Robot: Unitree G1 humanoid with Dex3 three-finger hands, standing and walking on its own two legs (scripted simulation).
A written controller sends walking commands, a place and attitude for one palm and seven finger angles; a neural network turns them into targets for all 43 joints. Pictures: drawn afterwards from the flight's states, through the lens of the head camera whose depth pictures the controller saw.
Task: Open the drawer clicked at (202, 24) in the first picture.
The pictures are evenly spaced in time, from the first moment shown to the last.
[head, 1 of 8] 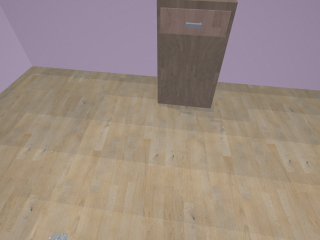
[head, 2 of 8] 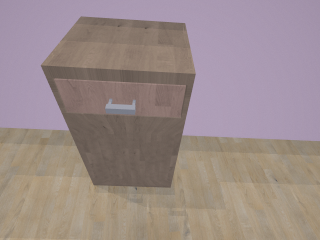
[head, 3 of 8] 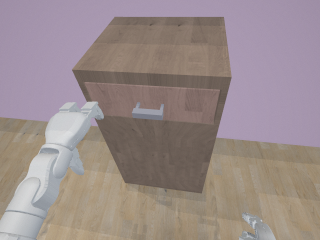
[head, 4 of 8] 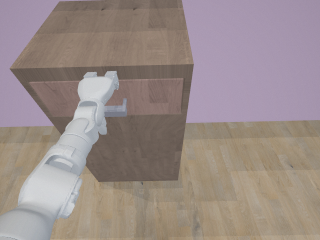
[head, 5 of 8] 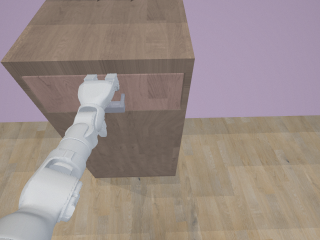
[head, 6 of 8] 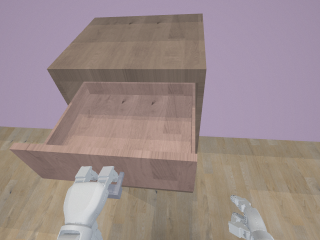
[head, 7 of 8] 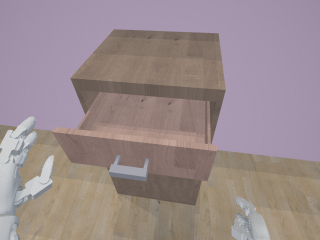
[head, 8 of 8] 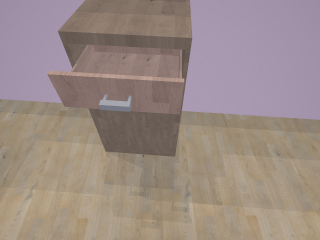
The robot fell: no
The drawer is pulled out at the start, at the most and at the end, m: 0.00 0.30 0.19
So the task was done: yes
